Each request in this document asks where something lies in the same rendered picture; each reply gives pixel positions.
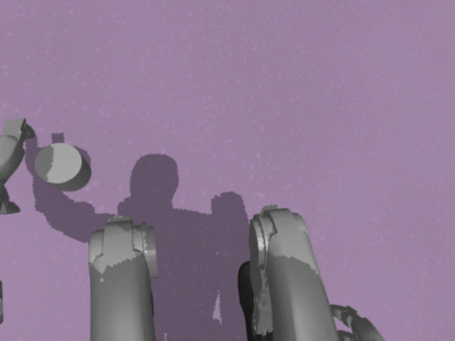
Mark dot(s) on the right robot foot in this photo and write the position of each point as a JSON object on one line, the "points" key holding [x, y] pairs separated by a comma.
{"points": [[246, 296]]}

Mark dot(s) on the right robot hand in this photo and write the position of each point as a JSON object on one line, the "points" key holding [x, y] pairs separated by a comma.
{"points": [[363, 329]]}

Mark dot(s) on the left robot hand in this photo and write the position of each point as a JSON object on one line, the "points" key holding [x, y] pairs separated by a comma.
{"points": [[16, 131]]}

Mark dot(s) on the can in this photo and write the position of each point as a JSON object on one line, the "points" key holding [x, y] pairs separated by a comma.
{"points": [[63, 166]]}

